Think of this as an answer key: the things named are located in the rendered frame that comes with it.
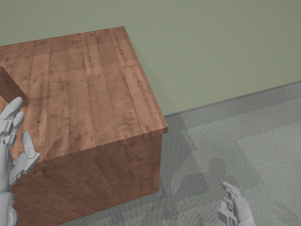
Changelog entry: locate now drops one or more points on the counter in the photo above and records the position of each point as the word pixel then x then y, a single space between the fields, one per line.
pixel 93 118

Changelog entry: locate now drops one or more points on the right robot hand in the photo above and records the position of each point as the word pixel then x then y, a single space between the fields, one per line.
pixel 235 211

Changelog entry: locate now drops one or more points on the robot left forearm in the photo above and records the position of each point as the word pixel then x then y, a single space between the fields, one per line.
pixel 8 215

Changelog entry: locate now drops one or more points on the left robot hand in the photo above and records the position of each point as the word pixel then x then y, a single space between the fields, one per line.
pixel 10 121

